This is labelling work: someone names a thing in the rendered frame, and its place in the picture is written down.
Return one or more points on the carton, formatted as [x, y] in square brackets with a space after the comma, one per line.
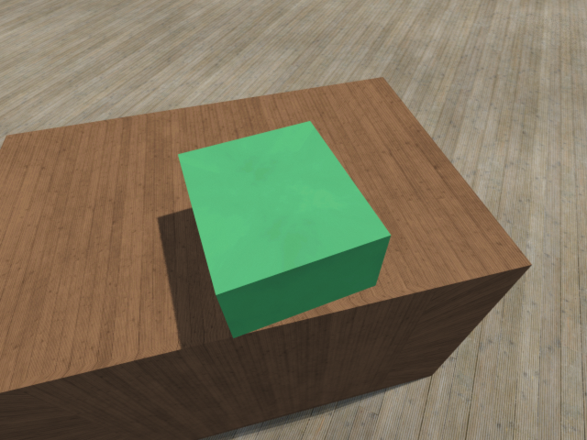
[283, 227]

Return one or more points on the pedestal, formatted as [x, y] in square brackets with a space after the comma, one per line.
[110, 328]

